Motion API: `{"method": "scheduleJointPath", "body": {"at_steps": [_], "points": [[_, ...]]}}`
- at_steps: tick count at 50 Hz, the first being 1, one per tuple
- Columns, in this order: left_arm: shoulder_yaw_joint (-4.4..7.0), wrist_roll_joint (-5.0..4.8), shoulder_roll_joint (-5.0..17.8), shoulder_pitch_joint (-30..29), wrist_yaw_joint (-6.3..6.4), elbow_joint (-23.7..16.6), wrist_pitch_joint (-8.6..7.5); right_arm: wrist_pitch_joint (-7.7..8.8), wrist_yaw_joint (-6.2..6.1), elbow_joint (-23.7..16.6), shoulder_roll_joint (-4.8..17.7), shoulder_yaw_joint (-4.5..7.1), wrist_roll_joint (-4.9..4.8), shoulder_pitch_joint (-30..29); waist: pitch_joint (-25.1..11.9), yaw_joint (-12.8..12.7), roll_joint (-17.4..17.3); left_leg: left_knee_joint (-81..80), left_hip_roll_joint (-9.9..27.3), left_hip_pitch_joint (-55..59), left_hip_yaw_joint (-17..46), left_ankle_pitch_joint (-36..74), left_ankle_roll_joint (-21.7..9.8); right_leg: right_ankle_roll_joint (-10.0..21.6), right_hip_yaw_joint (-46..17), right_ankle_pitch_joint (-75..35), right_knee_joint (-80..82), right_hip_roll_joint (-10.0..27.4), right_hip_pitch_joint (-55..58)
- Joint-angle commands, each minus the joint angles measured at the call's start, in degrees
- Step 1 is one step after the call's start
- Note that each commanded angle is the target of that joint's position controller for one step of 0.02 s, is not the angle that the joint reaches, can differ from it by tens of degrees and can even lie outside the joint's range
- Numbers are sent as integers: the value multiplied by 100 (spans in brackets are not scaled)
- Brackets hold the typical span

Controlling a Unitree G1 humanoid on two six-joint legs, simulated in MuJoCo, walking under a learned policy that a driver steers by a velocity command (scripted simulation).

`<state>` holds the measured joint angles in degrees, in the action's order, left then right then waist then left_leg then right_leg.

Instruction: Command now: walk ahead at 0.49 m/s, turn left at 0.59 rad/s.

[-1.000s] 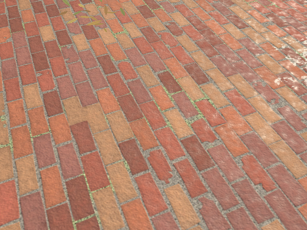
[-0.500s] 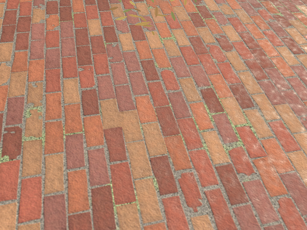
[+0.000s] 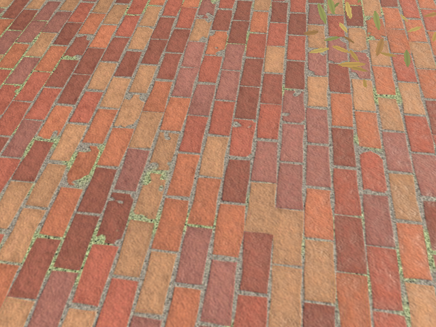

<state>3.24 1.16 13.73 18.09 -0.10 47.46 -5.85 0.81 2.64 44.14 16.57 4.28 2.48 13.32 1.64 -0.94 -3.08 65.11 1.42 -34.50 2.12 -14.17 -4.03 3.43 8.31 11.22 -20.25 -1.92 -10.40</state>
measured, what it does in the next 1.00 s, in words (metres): walks ahead: left foot, then right foot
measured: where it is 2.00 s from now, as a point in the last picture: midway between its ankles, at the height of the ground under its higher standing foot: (234, 179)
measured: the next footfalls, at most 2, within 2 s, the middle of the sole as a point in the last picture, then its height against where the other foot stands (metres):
left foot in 0.30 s outside the picture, level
right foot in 0.86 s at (226, 278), level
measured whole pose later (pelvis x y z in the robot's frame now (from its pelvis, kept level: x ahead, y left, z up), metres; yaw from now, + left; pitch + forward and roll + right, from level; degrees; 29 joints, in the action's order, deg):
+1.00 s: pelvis +0.56 +0.08 -0.01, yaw -2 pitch +0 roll +0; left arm 4.0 0.4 15.6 14.8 -0.9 48.6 -1.6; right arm 4.9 0.1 48.5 13.3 1.0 1.9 14.7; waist 3.0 0.1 -0.5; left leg 70.9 2.1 -24.3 0.3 -18.8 -1.3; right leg 8.1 2.5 11.2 -28.0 -7.6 -17.2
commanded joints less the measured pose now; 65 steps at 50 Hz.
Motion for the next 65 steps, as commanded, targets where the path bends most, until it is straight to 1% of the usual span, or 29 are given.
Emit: {"method": "scheduleJointPath", "body": {"at_steps": [1, 6, 10, 12, 14, 15, 16, 17, 18, 19, 20, 22, 24, 28, 33, 37, 40, 42, 43, 44, 45, 47, 48, 49, 51, 54, 61, 63, 65], "points": [[67, -13, 442, 120, -24, -196, -138, -13, 96, -414, 7, -47, 5, -103, 42, 125, 654, -200, 286, -710, 162, 580, 62, 674, -1030, -1206, 1218, 1689, 310], [70, -16, 569, 418, -3, -26, -96, 45, 205, -739, -136, -174, -45, -1152, 236, -91, 698, -1864, 233, -353, -403, 1518, 26, 458, -111, -1758, 1142, 1490, 408], [106, -4, 774, 810, 85, 176, 26, 44, 234, -953, -84, -190, -11, -1688, 383, -249, 707, -2695, 96, -159, -795, 908, -177, 393, 149, -2324, 872, 1702, 1133], [127, 6, 922, 895, 130, 271, 119, 38, 185, -946, -16, -154, 25, -1563, 218, -144, 808, -2955, -231, 309, -1026, 283, -376, 322, 381, -3962, 190, 1757, 1473], [152, 2, 1101, 906, 162, 310, 230, 90, 109, -669, 186, -40, 56, -582, -414, 290, 855, -3304, -705, 1553, -1113, -82, -657, 260, 592, -5082, -1447, 1748, 1443], [136, 2, 1091, 841, 162, 231, 257, 132, 28, -327, 435, 90, 113, 442, -1001, 742, 590, -3593, -667, 2999, -776, -4, -872, 107, 684, -4255, -2849, 1630, 653], [-9, -99, 543, 1005, 73, -119, 227, 135, -75, -282, 1026, 252, 157, 955, -1770, 763, -477, -3772, 1023, 5031, 1632, -1035, -1441, -171, 674, -1024, -4839, 1198, -1566], [34, -64, 654, 661, 11, -425, 173, 84, -129, -395, 1284, 305, -66, 996, -2177, 715, -809, -4717, 2079, 5522, 4215, -388, -1939, -364, -177, 2021, -6164, 222, -2930], [73, -47, 812, -14, -7, -539, 148, 35, -204, -243, 1082, 265, -109, 1026, -1481, 825, -86, -4757, 1812, 5182, 3176, 511, -1737, -309, -768, 1332, -6140, 557, -3479], [-10, -129, 628, -5, -19, -494, 89, 75, -249, -149, 769, 182, -139, 730, -865, 557, 57, -4769, 1669, 4371, 2305, 1403, -1541, -247, -769, 872, -5709, 783, -3299], [-25, -98, 561, 145, -23, -339, 103, 137, -247, -125, 489, 94, -135, 464, -539, 273, 350, -4868, 1373, 3662, 1711, 2008, -1232, -222, -801, 738, -5149, 950, -2863], [-42, 73, 457, 587, -75, -80, 324, 274, -228, -77, 217, -25, -153, 175, -389, -87, 226, -5157, 1017, 2824, 960, 2387, -950, -255, -854, 646, -4701, 1019, -2088], [-14, 64, 424, 618, -161, -11, 442, 400, -199, 74, 265, -28, -166, 327, -294, -147, 139, -5393, 904, 2634, 626, 2619, -881, -242, -832, 394, -4577, 930, -2042], [27, -8, 412, -215, -198, -176, 477, 477, -202, 329, 322, -31, -149, 704, 188, 85, 55, -5763, 812, 2818, 75, 2404, -598, -216, -1067, -473, -3974, 777, -2856], [-34, 21, 293, -945, -235, -350, 413, 549, -271, 510, 222, -118, -152, 854, 360, 236, -16, -5824, 823, 3294, -528, 2836, -381, -129, -840, -1368, -2687, 552, -2971], [-119, 60, 195, -1569, -299, -616, 382, 518, -393, 797, 266, -153, -125, 1242, 517, 413, 26, -5573, 1023, 4000, -830, 3749, -309, 94, -314, -1123, -1793, 414, -2905], [-74, 55, 306, -1144, -258, -562, 390, 469, -483, 882, 521, -123, -90, 1144, 139, 128, -202, -4504, 1121, 4382, -1088, 6210, -171, 449, 82, -287, -1548, -64, -2084], [56, 86, 561, 2, -206, -243, 344, 381, -509, 841, 717, -73, -52, 990, -516, -387, -260, -2732, 1152, 4144, -1204, 6529, -169, 749, 27, 121, -1250, -377, -794], [188, 164, 844, 872, -155, -7, 307, 376, -488, 718, 764, -70, -92, 792, -968, -867, 10, -1239, 979, 3185, -1293, 5180, -113, 1038, -576, 125, -827, -93, 564], [417, 190, 1588, 1188, -63, -13, 343, 437, -375, 399, 229, -186, -209, 1068, -1598, -676, 1301, 1121, 62, 922, -1348, 1123, 153, 1895, -3184, 66, -774, 1610, 2423], [421, -51, 1572, 942, -95, -39, 387, 502, -310, 239, 394, -138, -134, 775, -1905, -562, 1164, 2112, -613, -393, -176, -1516, 178, 2343, -5286, -191, 103, 2135, 2881], [316, -111, 1091, 304, -61, -74, 426, 626, -243, 37, 409, -180, -145, 212, -448, -266, 274, 1390, 101, -755, 128, -461, 163, 1854, -3785, -309, 493, 1839, 1373], [254, -98, 865, 68, -54, -98, 413, 595, -249, 65, 372, -173, -114, 223, -79, -18, 8, 889, 270, -459, 97, -355, 220, 1591, -3303, -789, 611, 1542, 688], [204, -125, 727, -87, -37, -107, 384, 476, -252, 53, 317, -190, -18, 316, 34, 183, 50, 543, 368, -118, 87, -337, 334, 1434, -2905, -1145, 710, 1264, 196], [196, -126, 776, -64, -49, -116, 269, 253, -220, 45, 197, -223, 66, 428, -79, 283, 267, 160, 392, 215, -44, -276, 501, 1378, -2480, -1761, 772, 964, -163], [248, -136, 986, 191, -42, -63, 210, 155, -191, -204, 161, -238, 51, -90, 7, 190, 441, -637, 413, -17, -206, 304, 685, 1252, -2259, -1978, 866, 718, -278], [276, -99, 1043, 931, 16, -4, 282, 205, -135, -703, 179, -309, -37, -1545, 11, -430, 700, -2461, 129, -429, -201, 1322, 720, 939, -2578, -2301, 454, 660, 714], [285, -45, 1090, 990, 44, -35, 291, 258, -131, -822, 228, -326, -66, -1770, 15, -489, 724, -2812, 13, -325, -172, 1225, 645, 930, -2768, -2552, 241, 769, 941], [307, -18, 1180, 788, 90, -128, 282, 313, -140, -835, 360, -301, -87, -1585, -14, -306, 777, -3240, -68, 239, -47, 1002, 515, 796, -2983, -2661, 22, 879, 924]]}}
Over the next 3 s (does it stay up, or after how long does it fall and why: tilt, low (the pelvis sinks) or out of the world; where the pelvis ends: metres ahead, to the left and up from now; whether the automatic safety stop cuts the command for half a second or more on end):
stays up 1.58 -0.21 -0.02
